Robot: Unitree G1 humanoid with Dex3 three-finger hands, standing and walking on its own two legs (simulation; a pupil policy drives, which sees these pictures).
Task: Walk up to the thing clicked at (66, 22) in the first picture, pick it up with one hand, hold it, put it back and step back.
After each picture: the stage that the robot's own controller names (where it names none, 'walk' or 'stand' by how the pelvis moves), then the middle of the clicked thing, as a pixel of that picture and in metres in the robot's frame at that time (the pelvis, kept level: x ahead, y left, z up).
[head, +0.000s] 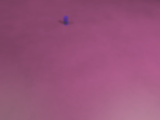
stand; (65, 20) +1.92 +0.22 -0.72
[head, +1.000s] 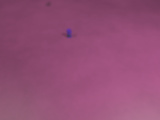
walk; (69, 33) +1.80 +0.27 -0.72
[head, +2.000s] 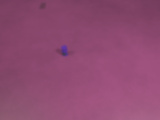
walk; (64, 50) +1.26 +0.26 -0.72
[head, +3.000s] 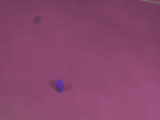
walk; (59, 86) +0.80 +0.21 -0.71
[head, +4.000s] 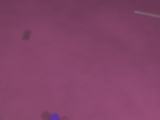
walk; out of the picture +0.51 +0.16 -0.70
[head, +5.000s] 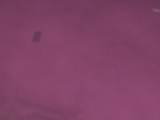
stand; out of the picture +0.38 +0.14 -0.71
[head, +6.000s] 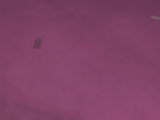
stand; out of the picture +0.38 +0.14 -0.72
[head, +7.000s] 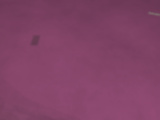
stand; out of the picture +0.40 +0.15 -0.73
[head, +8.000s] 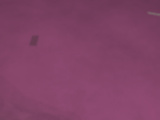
stand; out of the picture +0.38 +0.15 -0.73
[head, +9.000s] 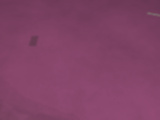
stand; out of the picture +0.38 +0.15 -0.73
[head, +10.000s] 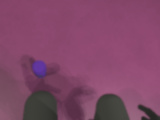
go down; (39, 69) +0.45 +0.18 -0.41
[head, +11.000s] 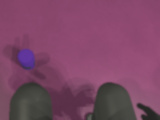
go down; (27, 60) +0.46 +0.21 -0.31
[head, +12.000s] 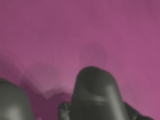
close in; out of the picture +0.44 +0.26 -0.22
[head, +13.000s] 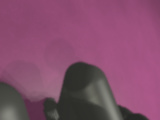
close; out of the picture +0.44 +0.27 -0.22
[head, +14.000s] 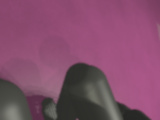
lift; out of the picture +0.40 +0.24 -0.23
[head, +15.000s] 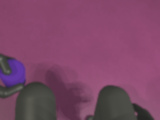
lift; (13, 76) +0.33 +0.24 -0.08
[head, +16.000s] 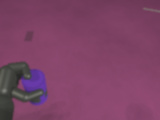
hold; (35, 88) +0.33 +0.15 +0.06
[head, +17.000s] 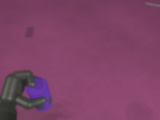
hold; (40, 95) +0.31 +0.15 +0.01
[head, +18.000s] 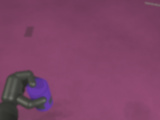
crouch; (40, 95) +0.32 +0.15 +0.00
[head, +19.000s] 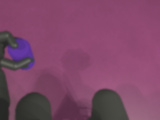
crouch; (22, 55) +0.44 +0.18 -0.08
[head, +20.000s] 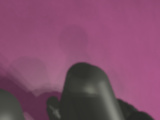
lower; out of the picture +0.43 +0.28 -0.23
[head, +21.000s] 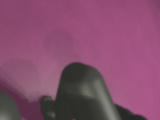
lower; out of the picture +0.44 +0.28 -0.23
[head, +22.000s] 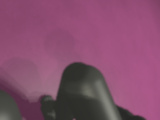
lower; out of the picture +0.44 +0.29 -0.23
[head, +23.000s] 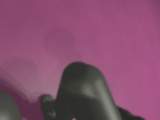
lower; out of the picture +0.44 +0.29 -0.23
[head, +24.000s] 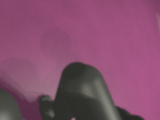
loosen; out of the picture +0.44 +0.27 -0.24
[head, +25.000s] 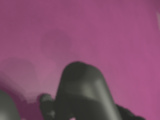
withdraw; out of the picture +0.44 +0.27 -0.24
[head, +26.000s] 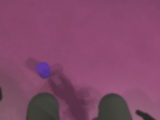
walk; (44, 70) +0.47 +0.19 -0.41
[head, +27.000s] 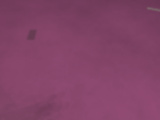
stand; out of the picture +0.41 +0.14 -0.66
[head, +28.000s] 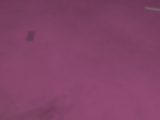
stand; out of the picture +0.42 +0.15 -0.67
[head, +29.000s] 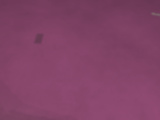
stand; out of the picture +0.42 +0.13 -0.71
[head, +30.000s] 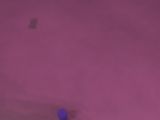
walk; (62, 115) +0.45 +0.14 -0.70
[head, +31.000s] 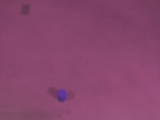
walk; (61, 95) +0.57 +0.10 -0.71
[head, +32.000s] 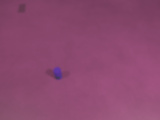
walk; (57, 73) +0.80 +0.24 -0.69
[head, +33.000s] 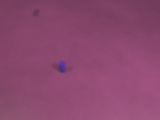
stand; (62, 67) +1.04 +0.18 -0.71
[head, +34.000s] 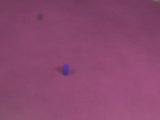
stand; (65, 70) +1.04 +0.16 -0.73
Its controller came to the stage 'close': yes
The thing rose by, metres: 0.72
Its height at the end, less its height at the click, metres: +0.00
